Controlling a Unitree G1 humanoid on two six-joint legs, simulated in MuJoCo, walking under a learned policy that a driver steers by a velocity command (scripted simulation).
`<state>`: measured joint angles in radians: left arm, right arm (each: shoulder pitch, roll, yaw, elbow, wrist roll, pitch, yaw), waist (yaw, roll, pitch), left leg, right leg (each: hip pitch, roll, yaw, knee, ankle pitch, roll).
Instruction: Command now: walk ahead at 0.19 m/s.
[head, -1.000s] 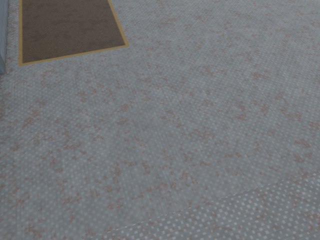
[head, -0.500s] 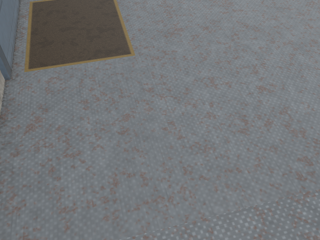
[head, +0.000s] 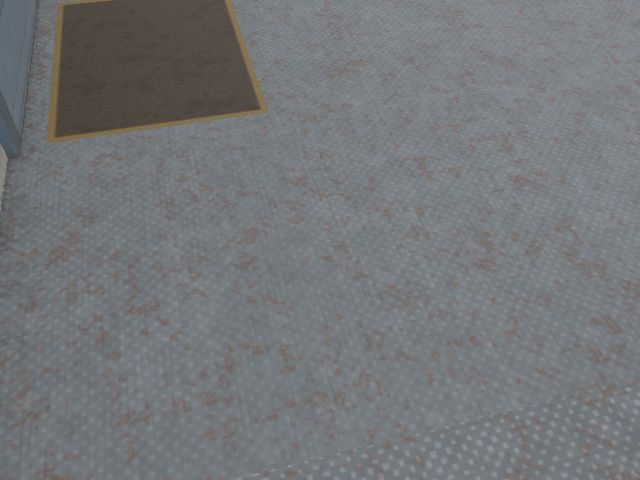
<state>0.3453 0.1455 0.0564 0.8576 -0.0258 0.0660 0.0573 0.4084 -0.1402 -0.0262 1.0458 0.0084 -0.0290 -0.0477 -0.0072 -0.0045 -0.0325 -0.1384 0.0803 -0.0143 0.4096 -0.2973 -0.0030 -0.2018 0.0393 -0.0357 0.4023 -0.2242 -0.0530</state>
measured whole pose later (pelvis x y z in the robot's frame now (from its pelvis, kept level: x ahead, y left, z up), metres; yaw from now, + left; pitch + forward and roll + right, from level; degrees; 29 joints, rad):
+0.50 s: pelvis +0.11 +0.02 +0.00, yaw +0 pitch +2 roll +0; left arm 0.52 0.15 0.01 0.97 0.02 -0.01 -0.01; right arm 0.17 -0.14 0.03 0.72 0.05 -0.07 0.03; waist 0.02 0.01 -0.03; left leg -1.15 -0.04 -0.08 2.33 -0.45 0.09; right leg -0.10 0.01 -0.06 0.37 -0.30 -0.05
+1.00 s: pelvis +0.34 +0.08 +0.16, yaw +0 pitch +0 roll -1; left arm 0.17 0.20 0.02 0.76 -0.02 -0.03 0.02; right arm 0.45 -0.16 0.01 0.95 -0.03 -0.07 0.02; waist -0.03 -0.04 -0.02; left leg -0.23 -0.02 0.13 0.49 -0.26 0.08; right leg -0.77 -0.01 0.12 1.29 -0.06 -0.05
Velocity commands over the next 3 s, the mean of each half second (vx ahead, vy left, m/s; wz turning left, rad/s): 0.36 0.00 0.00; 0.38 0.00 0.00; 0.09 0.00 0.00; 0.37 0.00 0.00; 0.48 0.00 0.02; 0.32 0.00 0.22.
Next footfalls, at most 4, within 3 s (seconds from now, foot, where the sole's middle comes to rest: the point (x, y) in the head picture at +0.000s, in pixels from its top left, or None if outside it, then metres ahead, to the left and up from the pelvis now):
0.70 left None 0.39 0.15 -0.61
1.24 right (353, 447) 0.54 -0.04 -0.61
1.82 left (210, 434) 0.57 0.23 -0.61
2.36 right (341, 287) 0.92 -0.03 -0.61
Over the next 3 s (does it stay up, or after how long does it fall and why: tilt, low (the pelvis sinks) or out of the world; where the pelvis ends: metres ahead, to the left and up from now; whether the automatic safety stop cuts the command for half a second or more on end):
stays up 1.07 0.11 0.15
